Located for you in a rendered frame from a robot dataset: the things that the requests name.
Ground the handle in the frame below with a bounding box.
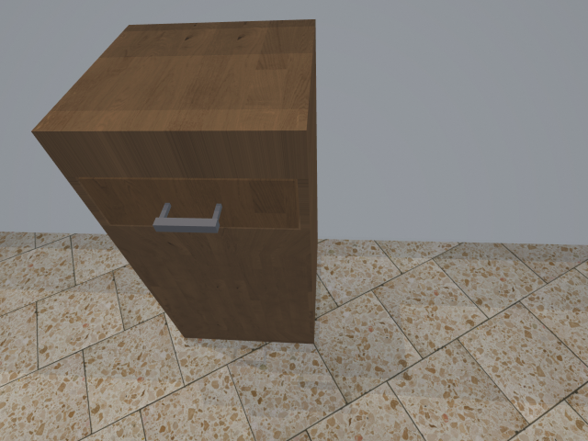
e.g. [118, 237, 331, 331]
[153, 203, 222, 233]

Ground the cabinet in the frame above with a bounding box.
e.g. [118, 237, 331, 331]
[31, 19, 318, 344]

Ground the drawer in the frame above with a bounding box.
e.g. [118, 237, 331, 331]
[78, 177, 300, 229]

